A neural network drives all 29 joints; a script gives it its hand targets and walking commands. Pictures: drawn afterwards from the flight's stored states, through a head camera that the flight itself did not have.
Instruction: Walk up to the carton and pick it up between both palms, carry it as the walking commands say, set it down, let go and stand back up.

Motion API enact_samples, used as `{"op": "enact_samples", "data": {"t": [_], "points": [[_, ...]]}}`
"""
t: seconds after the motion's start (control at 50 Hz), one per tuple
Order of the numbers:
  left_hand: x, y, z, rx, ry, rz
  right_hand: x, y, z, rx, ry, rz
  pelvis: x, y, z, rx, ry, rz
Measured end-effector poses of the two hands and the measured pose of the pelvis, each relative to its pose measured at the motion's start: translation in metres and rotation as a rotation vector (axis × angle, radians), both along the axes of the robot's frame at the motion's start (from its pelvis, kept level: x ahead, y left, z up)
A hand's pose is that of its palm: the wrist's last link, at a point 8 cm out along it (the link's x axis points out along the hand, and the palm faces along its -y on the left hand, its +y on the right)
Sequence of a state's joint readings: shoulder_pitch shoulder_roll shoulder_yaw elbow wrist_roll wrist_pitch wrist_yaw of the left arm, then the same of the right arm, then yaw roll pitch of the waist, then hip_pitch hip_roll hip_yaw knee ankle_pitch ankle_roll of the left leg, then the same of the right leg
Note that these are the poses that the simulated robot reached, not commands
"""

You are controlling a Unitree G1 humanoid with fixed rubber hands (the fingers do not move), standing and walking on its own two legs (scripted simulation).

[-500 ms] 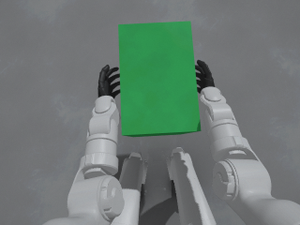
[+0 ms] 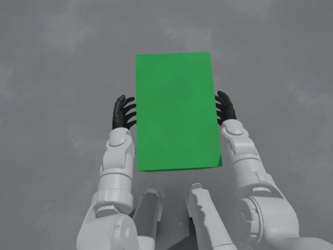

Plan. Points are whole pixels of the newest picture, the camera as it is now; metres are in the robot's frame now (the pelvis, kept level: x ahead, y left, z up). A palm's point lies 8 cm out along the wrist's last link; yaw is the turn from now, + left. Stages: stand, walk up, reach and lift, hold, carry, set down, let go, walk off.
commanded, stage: reach and lift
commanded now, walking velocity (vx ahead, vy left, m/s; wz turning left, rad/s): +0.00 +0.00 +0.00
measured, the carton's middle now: (173, 122) +0.43 -0.01 -0.13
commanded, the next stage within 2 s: none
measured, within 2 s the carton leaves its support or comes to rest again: neither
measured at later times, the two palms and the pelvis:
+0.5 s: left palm (111, 127) +0.37 +0.12 +0.02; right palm (235, 118) +0.38 -0.14 +0.00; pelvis +0.02 +0.00 +0.06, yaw -1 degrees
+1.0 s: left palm (94, 118) +0.36 +0.13 +0.09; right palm (245, 110) +0.37 -0.14 +0.08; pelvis +0.03 +0.00 +0.11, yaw -1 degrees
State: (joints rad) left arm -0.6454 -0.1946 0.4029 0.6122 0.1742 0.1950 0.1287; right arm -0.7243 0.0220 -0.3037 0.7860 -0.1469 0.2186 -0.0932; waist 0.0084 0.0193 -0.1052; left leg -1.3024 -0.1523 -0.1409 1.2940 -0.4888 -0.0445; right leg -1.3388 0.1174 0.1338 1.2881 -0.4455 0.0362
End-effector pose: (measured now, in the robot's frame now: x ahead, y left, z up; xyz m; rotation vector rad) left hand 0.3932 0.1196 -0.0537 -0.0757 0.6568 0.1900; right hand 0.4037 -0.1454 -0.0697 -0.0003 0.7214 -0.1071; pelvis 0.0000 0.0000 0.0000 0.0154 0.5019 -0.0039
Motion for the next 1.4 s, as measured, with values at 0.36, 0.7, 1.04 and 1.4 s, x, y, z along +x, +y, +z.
{"op": "enact_samples", "data": {"t": [0.36,0.7,1.04,1.4], "points": [[-0.015,0.004,0.051,0.005,-0.004,-0.001,-0.014,0.003,0.052,-0.002,-0.005,0.005,0.012,0.002,0.045,-0.006,-0.102,-0.003],[-0.025,0.007,0.102,0.026,0.003,-0.021,-0.025,0.007,0.103,-0.009,0.001,0.006,0.023,0.002,0.086,-0.008,-0.206,-0.011],[-0.029,0.011,0.153,0.036,0.007,-0.047,-0.034,0.010,0.154,-0.029,0.005,0.005,0.033,0.000,0.115,-0.013,-0.335,-0.010],[-0.037,0.013,0.206,0.039,0.002,-0.063,-0.044,0.012,0.207,-0.048,-0.001,0.010,0.043,-0.003,0.131,-0.017,-0.497,-0.002]]}}
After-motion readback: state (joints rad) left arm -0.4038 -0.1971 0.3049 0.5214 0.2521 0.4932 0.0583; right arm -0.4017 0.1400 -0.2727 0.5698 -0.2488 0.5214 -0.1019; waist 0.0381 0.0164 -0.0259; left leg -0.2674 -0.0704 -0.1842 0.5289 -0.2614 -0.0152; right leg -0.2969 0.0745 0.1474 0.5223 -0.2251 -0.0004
